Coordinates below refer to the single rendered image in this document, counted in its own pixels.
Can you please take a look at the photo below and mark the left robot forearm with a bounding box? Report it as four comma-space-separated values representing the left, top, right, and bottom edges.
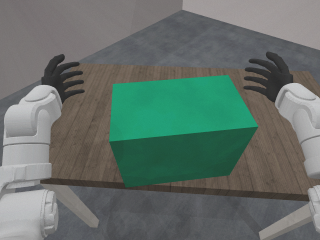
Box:
0, 85, 62, 200

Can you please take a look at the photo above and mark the robot right hand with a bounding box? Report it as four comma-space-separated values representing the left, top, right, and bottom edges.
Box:
243, 51, 293, 103

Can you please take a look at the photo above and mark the left robot upper arm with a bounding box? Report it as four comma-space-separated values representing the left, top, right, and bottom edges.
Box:
0, 189, 59, 240

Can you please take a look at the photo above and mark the right robot forearm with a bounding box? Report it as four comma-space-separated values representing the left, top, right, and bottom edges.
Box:
275, 83, 320, 179

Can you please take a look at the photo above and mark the right robot upper arm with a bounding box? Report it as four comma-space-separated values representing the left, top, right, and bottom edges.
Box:
307, 185, 320, 233

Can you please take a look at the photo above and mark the carton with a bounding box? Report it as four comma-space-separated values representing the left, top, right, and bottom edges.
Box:
109, 75, 258, 188

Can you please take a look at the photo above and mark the robot left hand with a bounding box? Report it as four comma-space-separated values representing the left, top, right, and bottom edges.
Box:
41, 54, 85, 104

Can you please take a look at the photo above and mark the table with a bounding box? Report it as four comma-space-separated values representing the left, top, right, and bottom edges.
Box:
40, 63, 320, 240

